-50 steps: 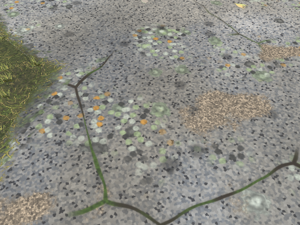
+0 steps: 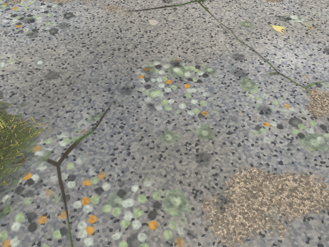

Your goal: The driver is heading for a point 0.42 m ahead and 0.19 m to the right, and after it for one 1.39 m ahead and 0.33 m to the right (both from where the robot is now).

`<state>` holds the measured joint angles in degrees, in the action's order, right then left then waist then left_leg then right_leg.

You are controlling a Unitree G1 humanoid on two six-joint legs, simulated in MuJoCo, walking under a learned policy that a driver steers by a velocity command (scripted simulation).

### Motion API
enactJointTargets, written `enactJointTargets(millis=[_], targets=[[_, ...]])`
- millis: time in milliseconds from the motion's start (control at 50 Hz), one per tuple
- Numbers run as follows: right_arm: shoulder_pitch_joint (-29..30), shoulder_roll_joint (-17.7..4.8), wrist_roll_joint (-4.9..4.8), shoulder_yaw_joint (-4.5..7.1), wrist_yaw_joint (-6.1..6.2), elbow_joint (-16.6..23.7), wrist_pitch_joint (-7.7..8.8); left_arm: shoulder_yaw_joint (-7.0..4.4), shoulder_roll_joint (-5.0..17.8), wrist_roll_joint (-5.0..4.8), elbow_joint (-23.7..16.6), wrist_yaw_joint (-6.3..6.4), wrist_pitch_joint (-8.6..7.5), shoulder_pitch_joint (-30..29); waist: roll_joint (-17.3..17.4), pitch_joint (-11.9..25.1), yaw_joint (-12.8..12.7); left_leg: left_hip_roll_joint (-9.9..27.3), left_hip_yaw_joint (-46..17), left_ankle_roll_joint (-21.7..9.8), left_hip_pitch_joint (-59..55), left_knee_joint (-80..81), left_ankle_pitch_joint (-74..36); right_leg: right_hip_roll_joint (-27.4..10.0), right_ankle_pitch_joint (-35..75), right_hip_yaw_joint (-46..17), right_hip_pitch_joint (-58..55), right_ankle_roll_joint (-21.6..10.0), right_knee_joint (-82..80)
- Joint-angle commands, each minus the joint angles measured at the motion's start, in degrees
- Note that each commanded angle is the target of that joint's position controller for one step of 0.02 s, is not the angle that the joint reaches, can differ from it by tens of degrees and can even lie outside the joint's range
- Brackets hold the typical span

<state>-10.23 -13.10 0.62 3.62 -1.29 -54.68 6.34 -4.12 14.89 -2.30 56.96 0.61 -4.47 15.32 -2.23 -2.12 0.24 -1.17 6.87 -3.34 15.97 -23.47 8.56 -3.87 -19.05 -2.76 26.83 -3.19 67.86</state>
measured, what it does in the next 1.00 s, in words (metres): walks ahead, turning right: right foot, then left foot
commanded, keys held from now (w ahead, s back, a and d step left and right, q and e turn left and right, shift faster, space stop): w+e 0.38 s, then e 0.14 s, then no key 0.48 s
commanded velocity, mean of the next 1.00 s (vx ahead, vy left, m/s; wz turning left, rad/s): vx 0.30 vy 0.00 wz -0.37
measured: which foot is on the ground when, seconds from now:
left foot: down 0.00-0.38, up 0.40-0.84, down 0.86-1.00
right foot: up 0.00-0.38, down 0.40-1.00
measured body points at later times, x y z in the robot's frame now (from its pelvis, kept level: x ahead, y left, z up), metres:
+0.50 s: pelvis +0.27 -0.08 -0.01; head +0.32 -0.10 +0.43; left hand +0.48 +0.15 -0.12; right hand +0.28 -0.37 -0.15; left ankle +0.17 +0.10 -0.63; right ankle +0.33 -0.16 -0.74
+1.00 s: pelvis +0.43 -0.10 -0.01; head +0.46 -0.10 +0.44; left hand +0.64 +0.10 -0.13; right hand +0.47 -0.39 -0.12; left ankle +0.54 -0.02 -0.74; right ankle +0.34 -0.18 -0.73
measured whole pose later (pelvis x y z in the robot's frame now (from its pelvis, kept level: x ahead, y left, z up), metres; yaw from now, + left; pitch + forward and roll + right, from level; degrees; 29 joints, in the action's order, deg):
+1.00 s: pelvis +0.43 -0.10 -0.01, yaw -24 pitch +2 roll +0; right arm -5.1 -13.2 1.2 2.0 0.3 -48.7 2.5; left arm -2.7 14.7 0.2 48.2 1.4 0.5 9.8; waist -1.1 -1.3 -0.6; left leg 0.1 0.8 -0.5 22.2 -29.3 8.7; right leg 2.7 -24.6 -3.6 14.4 -0.1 36.7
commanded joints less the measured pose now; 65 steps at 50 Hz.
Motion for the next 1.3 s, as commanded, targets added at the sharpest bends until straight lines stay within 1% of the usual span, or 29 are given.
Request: enactJointTargets(millis=[20,100,180,280,340,380,400,420,440,460,480,500,520,560,640,680,760,840,860,880,900,920,940,980,1020,1060,1100,1180,1300], targets=[[-1.07,-5.48,0.4,1.02,0.43,1.2,1.06,-1.09,1.78,-0.12,-2.18,0.22,1.31,3.16,6.85,2.26,-1.06,16.26,-12.42,-7.64,-6.15,15.59,-5.34,-4.88,4.38,-3.45,7.15,-0.1,-1.63],[-2.65,-7.41,0.67,1.63,1.86,0.57,0.89,-1.5,2.23,0.76,-4.89,-0.14,1.82,-2.77,5.25,-0.28,-0.57,15.93,-5.8,-7.19,-7.92,17.34,-9.51,-4.45,15.06,-4.41,13.95,1.19,-10.81],[-4.41,-8.45,0.17,1.79,2.78,0.57,0.37,-0.78,1.07,1.21,-7.71,-1.56,1.37,-10.21,4.52,-2.04,1.51,14.79,0.94,-5.49,-9.7,17.98,-11.33,-3.44,23.69,0.63,12.54,1.23,-23.05],[-9.49,-9.97,-0.88,2.5,3.07,-0.66,-1.53,-0.04,0.54,1.06,-12.5,-3.42,1.52,-17.88,4.07,-4.27,3.67,18.09,4.27,-4.9,-20.91,13.11,-18.87,-1.92,18.17,4.83,16.04,-0.63,-30.14],[-7.19,-12.42,-1.51,3.25,3.45,0.63,-2.69,-1.24,3.31,0.83,-13.95,-4.28,1.78,-14.79,7.31,-0.31,-0.08,18.71,6.58,-3.17,-23.38,3.14,-44.19,2.78,9.65,9.48,6.89,-3.54,-30.68],[-4.83,-13.32,-1.85,3.29,3.6,1.73,-3.44,-4.06,8.43,0.47,-11.11,-3.84,1.87,-0.54,7.34,7.47,-8.24,16.11,8.22,-0.62,-18.31,-16.66,-49.93,7.59,10.98,10.63,-13.1,-7.04,-35.17],[-4.97,-12.17,-0.9,2.79,3.68,3.25,-3.03,-6.1,14.0,0.92,-9.54,-2.46,2.32,7.18,0.53,12.44,-10.78,13.01,8.29,2.67,-4.41,-35.08,-31.49,0.98,14.93,-1.73,-29.54,-10.28,-37.37],[-9.99,-3.1,0.76,0.33,2.79,6.09,-1.32,-6.35,19.02,1.54,-10.6,-2.1,1.95,3.98,-12.57,17.0,-2.34,-0.63,1.17,6.68,19.76,-55.16,25.61,-13.63,20.19,-34.17,-45.57,-21.21,-42.4],[-4.83,-7.52,-1.71,0.78,1.97,7.19,1.05,-5.03,15.33,2.29,-11.98,-2.36,1.43,6.45,-6.0,23.52,-6.29,-0.99,-11.09,5.8,24.51,-60.78,28.59,-16.56,27.18,-41.35,-48.57,-22.82,-47.61],[-0.62,-8.66,-3.27,1.11,1.74,8.61,1.89,-4.15,12.26,2.47,-12.28,-2.33,0.82,3.51,-3.44,17.1,-6.05,1.85,-11.67,4.62,28.07,-59.76,24.03,-14.81,36.92,-30.91,-44.04,-20.12,-46.58],[-0.26,-8.76,-2.49,1.18,2.11,7.95,2.04,-3.57,9.81,1.55,-13.0,-2.3,0.48,-0.43,1.29,11.71,-3.77,4.56,-11.41,4.24,26.68,-54.58,19.29,-11.44,40.94,-22.4,-35.42,-17.24,-46.06],[-0.16,-9.59,-0.94,1.82,2.69,7.45,1.54,-3.18,8.18,1.23,-13.97,-2.08,0.62,-4.09,3.11,8.61,-1.69,6.23,-10.89,4.55,23.47,-50.34,16.57,-9.31,42.01,-17.67,-27.32,-15.29,-46.89],[-0.82,-10.49,-0.56,2.37,2.91,7.56,0.52,-2.68,7.07,1.66,-14.85,-1.76,0.82,-6.01,2.99,7.75,0.14,7.08,-11.04,4.8,19.24,-48.36,15.37,-8.05,43.96,-15.25,-21.27,-14.66,-48.23],[-2.74,-8.71,-0.48,2.28,3.11,7.8,-1.37,-2.63,7.88,2.43,-15.11,-1.33,0.8,-6.41,2.2,7.71,1.96,7.05,-10.1,5.72,15.81,-43.54,13.48,-7.29,49.7,-12.06,-15.84,-14.36,-49.23],[0.38,-6.66,0.06,1.43,3.44,9.15,-2.59,-2.68,9.07,2.0,-14.1,-0.02,1.41,-4.52,-0.94,8.84,1.08,5.64,-8.77,6.87,15.89,-30.3,2.86,-4.21,53.06,-6.33,-15.34,-11.69,-48.72],[3.04,-6.53,-0.24,1.09,3.01,9.74,-2.6,-2.34,8.61,1.78,-13.86,0.54,2.2,-4.35,-2.32,9.42,-0.26,5.01,-8.58,6.79,14.32,-23.22,-3.57,-3.04,49.88,-5.0,-16.31,-9.58,-48.37],[7.25,-7.27,-0.55,0.87,1.93,10.56,-2.33,-1.59,8.13,2.51,-12.78,0.92,3.04,-3.32,-3.09,8.17,-2.44,3.99,-8.71,6.26,12.0,-14.48,-7.16,-4.18,43.23,-6.76,-18.69,-8.34,-47.12],[5.61,-8.3,0.15,1.13,1.22,10.14,-1.43,-0.5,6.68,2.31,-12.0,0.83,3.21,-4.22,-3.22,6.9,-0.4,2.98,-8.35,3.14,7.12,-4.81,-5.03,-5.21,40.36,-10.29,-20.76,-7.04,-41.0],[3.65,-8.83,0.74,1.2,1.16,9.48,-0.99,-0.2,6.27,2.25,-11.68,0.83,3.06,-3.63,-1.88,7.39,0.9,3.98,-9.37,1.56,0.89,0.91,-16.96,-3.14,37.02,-9.84,-19.29,-4.84,-38.79],[2.13,-11.62,1.58,1.59,1.54,9.31,-0.75,0.13,5.41,3.3,-12.19,0.77,2.54,-2.34,1.86,10.35,-0.04,9.43,-14.57,-0.72,-7.38,-1.0,-37.83,0.66,29.75,-7.95,-16.25,-2.49,-34.62],[2.48,-12.49,1.98,1.45,1.8,9.21,-1.24,0.21,4.34,3.51,-10.88,0.81,2.25,5.07,9.92,14.19,-3.77,16.78,-20.49,-8.51,-16.69,-5.64,-51.15,4.87,10.8,-5.93,-9.01,0.94,-29.74],[1.91,-7.49,1.29,0.35,1.85,8.96,-2.16,0.26,5.34,3.36,-10.18,0.91,2.58,3.98,12.7,16.4,-1.47,20.2,-24.69,-12.94,-16.43,-4.03,-48.09,5.48,-4.75,-4.08,-8.24,3.04,-27.42],[2.3,-5.64,0.56,-0.47,1.81,8.46,-2.87,-0.04,6.27,2.71,-10.98,0.86,3.42,0.95,13.4,14.84,-1.17,20.43,-26.5,-13.0,-14.39,-1.78,-39.2,4.88,-10.11,-2.95,-7.47,3.83,-26.66],[4.98,-7.53,0.27,-0.29,1.68,8.59,-3.94,-0.17,5.65,2.22,-10.61,1.19,5.54,-0.93,11.33,11.37,-1.87,18.42,-25.84,-10.14,-8.55,0.97,-24.08,3.86,-7.58,-1.93,-8.52,4.15,-29.28],[8.96,-8.17,0.05,-0.13,1.41,8.89,-4.44,0.11,4.25,2.64,-8.68,0.9,6.77,0.91,10.14,8.62,-4.17,12.82,-19.13,-4.36,0.04,1.81,-9.63,2.98,3.19,-1.51,-16.99,3.03,-40.31],[6.4,-8.18,0.01,0.05,1.0,8.25,-4.51,-0.33,7.12,3.0,-8.46,0.68,7.24,-1.06,4.78,4.83,-0.63,6.74,-12.61,0.56,1.68,1.31,6.39,1.46,2.02,-3.83,-13.86,0.19,-42.84],[7.45,-7.43,0.31,-0.1,1.2,7.72,-4.17,0.28,5.02,2.91,-8.12,0.5,6.14,-2.65,2.86,2.88,-0.25,4.99,-10.48,2.13,-3.21,-0.91,4.73,1.01,-2.87,-4.43,-8.29,-0.93,-44.7],[6.03,-6.91,-0.33,0.06,2.13,5.85,-3.88,0.15,5.55,3.02,-6.4,0.71,3.77,-2.28,1.58,5.49,0.06,5.26,-10.12,0.31,-7.3,-5.02,-11.85,1.28,9.8,-3.35,-10.82,0.76,-43.28],[6.21,-6.57,-0.43,0.18,2.18,3.54,-5.03,0.48,4.93,2.59,-4.09,0.85,3.87,-0.91,1.28,3.79,-0.31,4.37,-9.41,0.72,-7.2,-5.46,-11.45,1.26,12.06,-3.18,-11.59,0.57,-43.34]])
